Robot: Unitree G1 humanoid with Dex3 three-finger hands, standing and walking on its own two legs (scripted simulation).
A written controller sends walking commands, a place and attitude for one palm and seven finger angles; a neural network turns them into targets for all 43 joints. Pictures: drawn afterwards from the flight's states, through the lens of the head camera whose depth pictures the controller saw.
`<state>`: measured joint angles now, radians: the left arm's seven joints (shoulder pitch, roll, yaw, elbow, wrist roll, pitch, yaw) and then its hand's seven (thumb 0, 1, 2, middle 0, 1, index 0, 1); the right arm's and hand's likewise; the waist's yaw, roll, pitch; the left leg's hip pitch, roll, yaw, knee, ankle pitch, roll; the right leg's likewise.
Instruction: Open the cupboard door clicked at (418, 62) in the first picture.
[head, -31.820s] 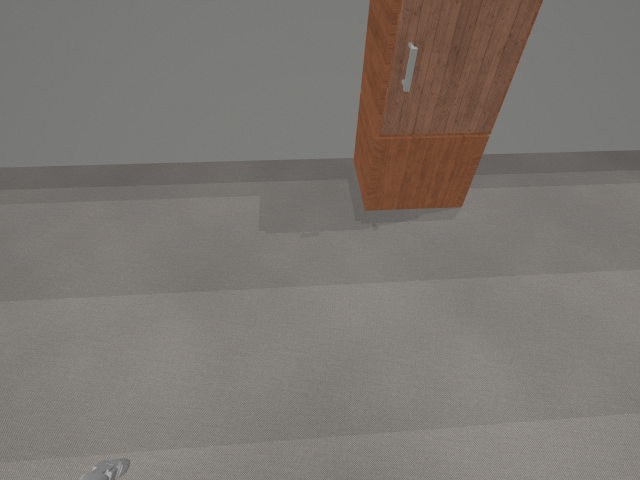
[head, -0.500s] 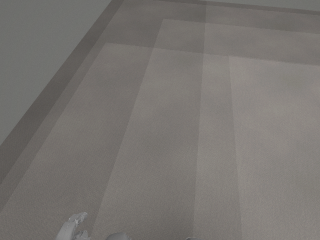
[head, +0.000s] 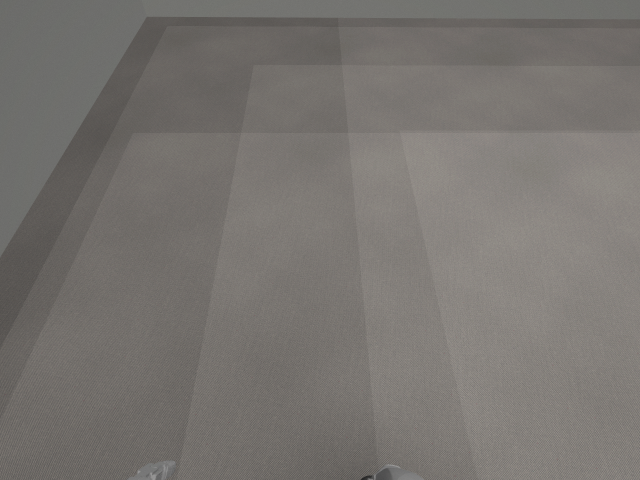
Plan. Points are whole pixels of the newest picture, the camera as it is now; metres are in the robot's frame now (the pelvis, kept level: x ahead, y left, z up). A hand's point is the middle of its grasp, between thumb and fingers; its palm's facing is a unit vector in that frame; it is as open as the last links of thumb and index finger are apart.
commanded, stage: turn to face it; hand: left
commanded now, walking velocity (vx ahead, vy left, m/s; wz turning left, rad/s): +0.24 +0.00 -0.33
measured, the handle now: out of the picture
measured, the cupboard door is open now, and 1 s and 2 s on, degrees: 42 42 42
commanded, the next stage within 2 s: none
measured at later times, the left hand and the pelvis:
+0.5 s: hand (204, 415) +0.23 +0.19 -0.17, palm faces +0.17 -0.96 -0.20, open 7.4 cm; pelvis +0.17 -0.02 +0.00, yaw +9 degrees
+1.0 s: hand (222, 472) +0.16 +0.15 -0.18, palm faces +0.48 -0.84 -0.25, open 7.4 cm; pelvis +0.22 -0.06 -0.01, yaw +29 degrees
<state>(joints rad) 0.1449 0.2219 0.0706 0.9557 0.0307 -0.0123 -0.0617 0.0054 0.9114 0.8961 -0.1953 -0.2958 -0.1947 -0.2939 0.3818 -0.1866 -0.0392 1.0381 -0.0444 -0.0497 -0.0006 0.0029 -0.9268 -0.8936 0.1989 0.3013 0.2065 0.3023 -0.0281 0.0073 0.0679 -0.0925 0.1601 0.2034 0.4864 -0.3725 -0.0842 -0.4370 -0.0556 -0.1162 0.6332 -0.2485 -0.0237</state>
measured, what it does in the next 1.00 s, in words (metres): walks ahead, turning left: right foot, then left foot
